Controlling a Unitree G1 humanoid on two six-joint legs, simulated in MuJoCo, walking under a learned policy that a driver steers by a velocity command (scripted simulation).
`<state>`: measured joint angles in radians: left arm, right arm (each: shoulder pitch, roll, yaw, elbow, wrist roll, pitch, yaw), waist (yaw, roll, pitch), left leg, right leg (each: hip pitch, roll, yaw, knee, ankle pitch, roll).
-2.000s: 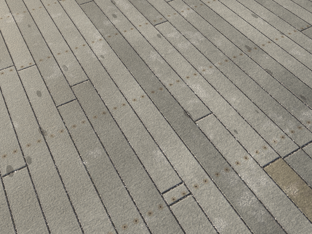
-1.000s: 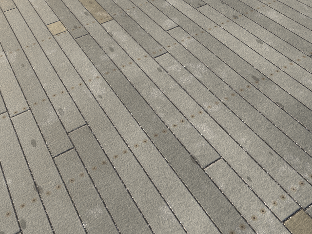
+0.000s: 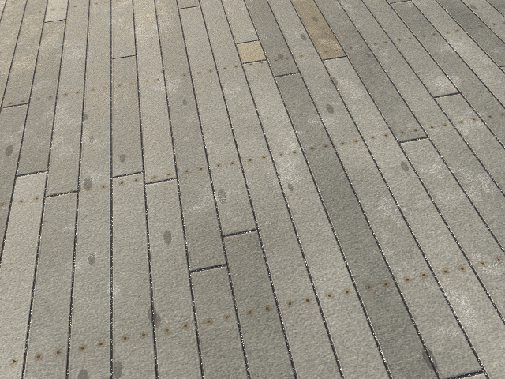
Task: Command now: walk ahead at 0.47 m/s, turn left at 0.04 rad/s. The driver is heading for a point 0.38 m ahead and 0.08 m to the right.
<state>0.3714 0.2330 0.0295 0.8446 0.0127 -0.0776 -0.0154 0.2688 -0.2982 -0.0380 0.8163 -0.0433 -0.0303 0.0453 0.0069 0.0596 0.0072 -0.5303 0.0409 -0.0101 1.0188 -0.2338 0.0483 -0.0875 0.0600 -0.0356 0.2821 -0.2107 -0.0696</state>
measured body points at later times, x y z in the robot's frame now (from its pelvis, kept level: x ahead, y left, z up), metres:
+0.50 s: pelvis +0.25 +0.05 +0.00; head +0.29 +0.06 +0.45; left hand +0.33 +0.31 -0.15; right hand +0.30 -0.21 -0.13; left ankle +0.29 +0.11 -0.75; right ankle +0.25 -0.09 -0.67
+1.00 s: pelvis +0.34 +0.02 -0.01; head +0.35 +0.02 +0.44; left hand +0.40 +0.25 -0.15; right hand +0.33 -0.21 -0.17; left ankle +0.29 +0.11 -0.75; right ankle +0.37 -0.07 -0.75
